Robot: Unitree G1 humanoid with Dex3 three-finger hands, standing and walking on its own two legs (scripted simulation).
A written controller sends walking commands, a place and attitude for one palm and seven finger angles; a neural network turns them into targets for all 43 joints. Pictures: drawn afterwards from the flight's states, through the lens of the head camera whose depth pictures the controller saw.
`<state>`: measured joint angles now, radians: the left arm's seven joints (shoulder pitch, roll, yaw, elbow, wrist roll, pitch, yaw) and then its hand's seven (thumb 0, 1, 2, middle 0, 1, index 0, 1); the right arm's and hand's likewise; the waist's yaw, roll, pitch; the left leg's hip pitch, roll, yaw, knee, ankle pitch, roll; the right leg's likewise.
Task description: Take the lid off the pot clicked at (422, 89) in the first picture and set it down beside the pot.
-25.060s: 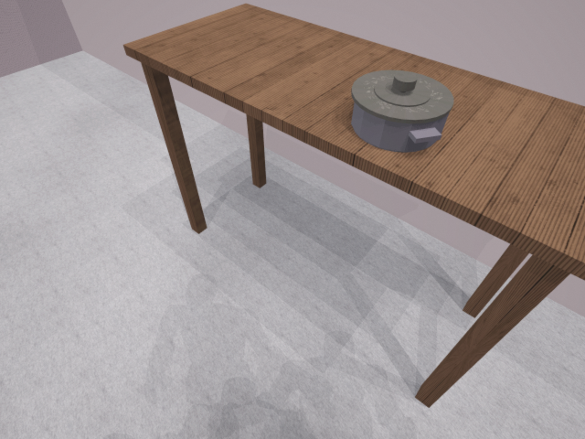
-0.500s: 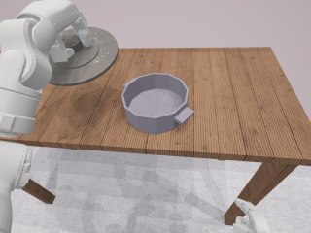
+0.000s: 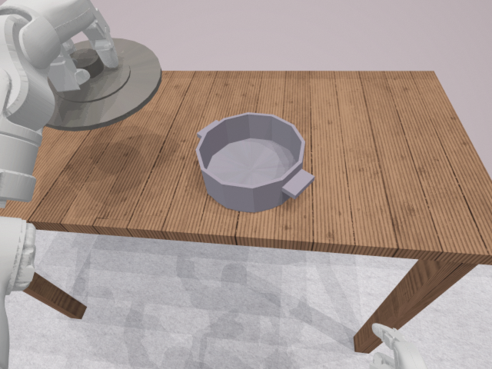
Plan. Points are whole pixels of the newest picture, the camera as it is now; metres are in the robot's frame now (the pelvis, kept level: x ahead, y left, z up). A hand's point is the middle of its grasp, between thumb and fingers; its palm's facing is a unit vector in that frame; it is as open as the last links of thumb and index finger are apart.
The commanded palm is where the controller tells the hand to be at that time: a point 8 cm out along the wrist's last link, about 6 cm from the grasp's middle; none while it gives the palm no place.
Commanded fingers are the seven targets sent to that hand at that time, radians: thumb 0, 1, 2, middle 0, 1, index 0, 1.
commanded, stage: move the lid sideways beside the pot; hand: left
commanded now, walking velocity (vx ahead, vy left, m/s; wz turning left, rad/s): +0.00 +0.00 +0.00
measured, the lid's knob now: (85, 63) +0.46 +0.24 +0.28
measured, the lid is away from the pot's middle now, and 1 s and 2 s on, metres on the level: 0.23 0.24 0.25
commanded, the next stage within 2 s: lower the lid onto the table in 0.24 s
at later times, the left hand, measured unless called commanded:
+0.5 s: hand (68, 67) +0.43 +0.24 +0.29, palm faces -0.08 +0.01 -1.00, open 6.7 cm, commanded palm +0.39 +0.24 +0.36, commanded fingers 0.00 0.39 1.33 -1.07 -0.53 -1.11 -0.53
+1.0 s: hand (83, 97) +0.43 +0.24 +0.24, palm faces -0.17 -0.02 -0.98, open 6.7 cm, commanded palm +0.40 +0.24 +0.32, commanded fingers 0.00 0.39 1.33 -1.07 -0.53 -1.11 -0.53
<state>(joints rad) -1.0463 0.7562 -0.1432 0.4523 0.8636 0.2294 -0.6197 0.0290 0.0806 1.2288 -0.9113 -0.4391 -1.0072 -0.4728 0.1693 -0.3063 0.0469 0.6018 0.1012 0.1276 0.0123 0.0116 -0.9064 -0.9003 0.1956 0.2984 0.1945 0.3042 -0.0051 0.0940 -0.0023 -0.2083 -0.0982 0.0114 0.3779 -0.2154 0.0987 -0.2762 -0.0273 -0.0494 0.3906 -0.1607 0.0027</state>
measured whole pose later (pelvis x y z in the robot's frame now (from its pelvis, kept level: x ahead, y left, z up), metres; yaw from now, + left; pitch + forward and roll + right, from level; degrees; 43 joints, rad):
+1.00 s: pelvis +0.00 +0.00 +0.00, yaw +0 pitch +2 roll -1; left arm -0.95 0.74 -0.15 0.48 0.87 0.22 -0.60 0.04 0.09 1.22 -0.91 -0.44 -1.01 -0.47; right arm 0.19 -0.31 0.04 0.61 0.10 0.12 0.00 0.01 -0.91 -0.90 0.20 0.30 0.19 0.30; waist -0.01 0.08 0.01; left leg -0.21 -0.09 0.00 0.40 -0.23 0.09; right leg -0.26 -0.02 -0.06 0.39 -0.16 0.00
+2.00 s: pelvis +0.01 +0.01 +0.00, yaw +1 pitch +2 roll -1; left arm -0.80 0.69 -0.14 0.50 0.85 0.11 -0.54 0.03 0.10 1.21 -0.90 -0.44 -1.00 -0.47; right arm 0.21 -0.30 0.03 0.61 0.08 0.12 0.01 0.01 -0.91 -0.90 0.20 0.30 0.20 0.30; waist -0.03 0.08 0.01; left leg -0.20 -0.10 -0.01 0.40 -0.23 0.10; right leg -0.24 -0.02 -0.07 0.36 -0.16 0.00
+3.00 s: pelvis +0.01 -0.01 +0.00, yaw +0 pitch +4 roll -1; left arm -0.83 0.67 -0.13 0.79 0.87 0.02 -0.46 0.01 0.06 1.17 -0.91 -0.46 -1.02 -0.49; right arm 0.24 -0.31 0.03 0.64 0.08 0.15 -0.01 0.01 -0.91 -0.90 0.20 0.30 0.20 0.30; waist -0.06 0.06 -0.01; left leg -0.26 -0.07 0.00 0.46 -0.27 0.08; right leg -0.30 0.00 -0.06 0.42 -0.18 -0.01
